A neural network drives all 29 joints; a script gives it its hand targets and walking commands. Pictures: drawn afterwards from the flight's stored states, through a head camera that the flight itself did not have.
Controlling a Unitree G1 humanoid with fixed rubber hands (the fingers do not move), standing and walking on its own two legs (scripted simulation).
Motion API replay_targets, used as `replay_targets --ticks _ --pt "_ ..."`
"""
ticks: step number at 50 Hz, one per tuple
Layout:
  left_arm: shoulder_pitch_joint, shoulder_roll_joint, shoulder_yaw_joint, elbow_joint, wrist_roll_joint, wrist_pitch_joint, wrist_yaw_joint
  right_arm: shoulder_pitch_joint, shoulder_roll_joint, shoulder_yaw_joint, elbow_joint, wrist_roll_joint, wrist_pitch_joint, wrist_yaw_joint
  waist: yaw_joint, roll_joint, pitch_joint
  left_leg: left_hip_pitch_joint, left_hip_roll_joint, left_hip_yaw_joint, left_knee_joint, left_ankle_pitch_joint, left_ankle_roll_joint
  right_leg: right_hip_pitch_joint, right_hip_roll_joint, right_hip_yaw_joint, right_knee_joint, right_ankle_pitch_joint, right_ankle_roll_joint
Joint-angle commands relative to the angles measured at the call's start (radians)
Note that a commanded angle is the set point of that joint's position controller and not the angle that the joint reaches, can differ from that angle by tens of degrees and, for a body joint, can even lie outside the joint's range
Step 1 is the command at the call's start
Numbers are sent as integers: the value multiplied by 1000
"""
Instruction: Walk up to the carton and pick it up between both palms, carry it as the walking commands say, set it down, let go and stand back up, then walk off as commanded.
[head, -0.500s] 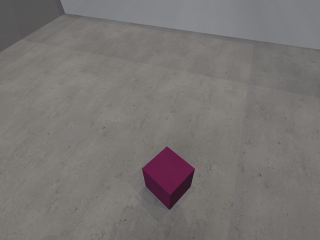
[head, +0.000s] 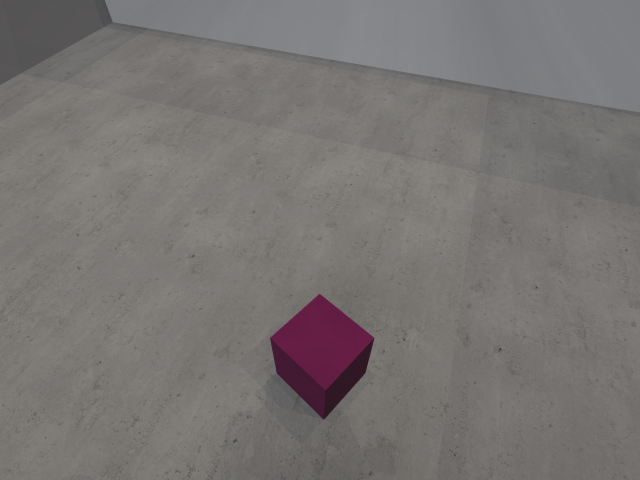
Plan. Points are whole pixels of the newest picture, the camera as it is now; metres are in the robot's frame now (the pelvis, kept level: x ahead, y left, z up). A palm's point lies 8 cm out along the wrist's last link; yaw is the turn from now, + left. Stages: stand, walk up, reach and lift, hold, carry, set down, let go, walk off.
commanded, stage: walk up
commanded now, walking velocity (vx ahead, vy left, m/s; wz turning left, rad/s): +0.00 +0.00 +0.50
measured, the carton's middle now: (321, 356) +0.58 +0.01 -0.65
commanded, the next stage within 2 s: none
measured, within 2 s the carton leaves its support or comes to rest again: neither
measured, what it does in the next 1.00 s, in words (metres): steps on the spot: left foot, then right foot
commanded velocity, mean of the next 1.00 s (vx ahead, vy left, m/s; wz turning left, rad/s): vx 0.00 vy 0.01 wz -0.03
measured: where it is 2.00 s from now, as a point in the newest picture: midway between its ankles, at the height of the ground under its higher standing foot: outside the picture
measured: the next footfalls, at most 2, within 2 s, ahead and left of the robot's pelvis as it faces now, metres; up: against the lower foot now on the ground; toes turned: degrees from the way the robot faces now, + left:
left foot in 0.04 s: -0.02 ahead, +0.12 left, +0.00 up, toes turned +7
right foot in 0.32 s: +0.02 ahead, -0.07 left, +0.00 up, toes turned -5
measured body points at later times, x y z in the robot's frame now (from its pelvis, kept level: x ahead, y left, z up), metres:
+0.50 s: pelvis +0.00 +0.00 +0.00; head +0.04 -0.01 +0.45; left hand +0.03 +0.25 -0.14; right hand +0.09 -0.23 -0.15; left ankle -0.03 +0.12 -0.70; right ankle -0.02 -0.07 -0.74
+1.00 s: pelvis -0.02 -0.01 -0.01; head +0.01 -0.04 +0.44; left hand +0.00 +0.24 -0.14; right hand +0.07 -0.24 -0.16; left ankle -0.03 +0.12 -0.70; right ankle -0.06 -0.07 -0.74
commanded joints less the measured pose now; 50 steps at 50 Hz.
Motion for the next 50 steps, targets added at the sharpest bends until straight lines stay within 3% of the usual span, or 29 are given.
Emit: replay_targets --ticks 1,2,6,9,10,12,13,14,15,17,21,24,27,28,30,31,33,34,35,36,37,38,40,41,43,44,45,48,50 --pt "-41 79 75 -60 -11 9 16 123 -185 -63 -56 -17 -49 8 -53 302 -25 13 375 -498 -345 631 204 -141 4 129 439 -366 81" --pt "2 66 73 -35 -12 4 -2 68 -128 -42 -45 -2 -53 -5 -17 210 -37 41 344 -304 -325 653 195 -125 -24 108 446 -291 69" --pt "-49 69 68 -16 -7 2 0 47 -119 -50 -48 -23 -64 0 -14 208 -11 27 233 -327 -280 895 140 -100 8 86 398 -202 81" --pt "-63 82 58 -43 -12 -6 -16 20 -131 -58 -39 -14 -62 -25 -1 158 -11 173 253 -133 -235 812 143 -134 -38 21 258 -146 63" --pt "-67 45 52 -31 -14 -12 0 105 -100 -51 -32 -15 -66 -17 -21 153 -59 129 208 -231 -182 972 132 -44 -4 38 143 -130 47" --pt "48 72 27 -8 -20 -30 4 36 -141 -57 -18 0 -63 -24 25 195 -138 207 190 -77 -55 967 91 46 -7 7 -25 -5 48" --pt "71 77 39 6 -29 -41 20 95 -86 -46 -22 3 -71 -15 20 102 -205 69 137 -111 8 882 67 230 -84 45 -73 352 35" --pt "136 153 59 17 -29 -48 16 86 -91 -43 -32 18 -69 -19 47 -29 -270 -23 74 -26 147 578 35 353 -193 210 -29 784 -16" --pt "180 188 66 30 -24 -43 16 46 -81 -44 -60 12 -64 -16 74 -183 -237 -247 -26 -25 283 -84 15 466 -357 403 -76 1136 -126" --pt "183 218 79 27 -10 -42 19 -10 -88 -56 -82 15 -41 -16 57 -89 -124 -311 -21 -129 391 -247 1 350 -392 529 -113 992 -189" --pt "46 114 59 16 -12 -41 27 70 -21 -27 -46 6 -55 4 -10 -75 -138 -155 10 -72 125 -77 -3 245 -271 255 -123 772 -91" --pt "56 144 75 -2 -1 -35 12 0 -45 -37 -77 14 -40 -8 -12 -116 -137 -42 -46 -34 -2 -11 -13 170 -212 310 -66 822 -65" --pt "-14 142 68 -15 -4 -20 4 92 -73 -42 -42 12 -31 -21 -72 -93 -107 174 -19 -32 -180 159 -4 -72 -186 292 -65 426 -33" --pt "12 92 49 -13 -10 -21 5 124 -85 -39 -21 0 -37 -14 -71 5 -117 170 61 -87 -192 195 13 -80 -154 198 -31 263 -2" --pt "1 50 47 -20 -7 -13 13 109 -151 -54 -35 -11 -45 -5 -47 205 -86 18 306 -385 -328 400 152 -49 -2 9 252 -224 57" --pt "26 51 53 -19 -6 -2 12 103 -166 -55 -42 -14 -46 3 -49 253 -65 8 386 -453 -351 479 219 -87 7 58 406 -375 67" --pt "42 43 60 -12 -4 4 -1 28 -121 -41 -32 -15 -46 -11 0 165 3 -108 348 -310 -381 340 197 -37 -25 94 450 -305 59" --pt "66 46 51 9 3 3 -4 -65 -135 -56 -48 -12 -43 -13 14 227 11 -100 321 -269 -377 248 188 -23 -42 65 411 -261 57" --pt "49 57 56 4 -6 6 -1 -26 -130 -42 -53 -23 -39 -6 -6 248 34 -142 264 -310 -369 332 164 -8 -6 81 389 -272 66" --pt "75 64 59 18 3 8 -12 -88 -133 -62 -60 -10 -36 -21 20 226 18 -49 303 -178 -334 288 159 -67 -53 45 423 -216 70" --pt "66 27 46 15 -8 6 -2 4 -106 -43 -57 -25 -40 -7 -5 219 -1 -122 240 -269 -330 355 148 6 -9 72 341 -240 66" --pt "61 53 51 0 -5 3 -15 -62 -132 -65 -56 -19 -36 -22 22 209 16 -9 275 -128 -290 317 126 -42 -64 25 278 -181 68" --pt "152 56 45 27 -3 -11 -6 -67 -132 -59 -45 -12 -31 -18 60 172 -28 -45 218 -104 -160 354 99 92 -54 34 71 -80 44" --pt "175 71 42 45 -3 -17 2 -48 -107 -61 -36 -9 -27 -18 59 64 -42 -79 139 -68 -31 281 71 122 -107 138 -86 88 7" --pt "166 213 71 27 -1 -25 3 -88 -86 -66 -82 5 -16 -14 81 -255 -18 -342 -47 -63 308 -190 -9 162 -397 613 -209 494 -142" --pt "118 172 61 26 -13 -31 16 -13 -41 -46 -65 -2 -22 -5 31 -135 -69 -301 -10 -109 341 -160 0 194 -414 488 -193 624 -159" --pt "110 189 75 10 -5 -38 12 -54 -80 -66 -83 3 -17 -11 33 -121 -39 -316 -24 -110 388 -169 -10 181 -375 500 -160 684 -154" --pt "105 110 51 39 -16 -46 32 1 -30 -44 -58 -3 -29 11 16 -115 -119 -295 3 -79 338 -51 4 292 -302 286 -94 827 -78" --pt "172 133 61 45 -8 -49 25 -49 -41 -42 -73 4 -22 8 39 -147 -119 -297 -21 -81 295 -58 5 330 -280 350 -67 915 -65"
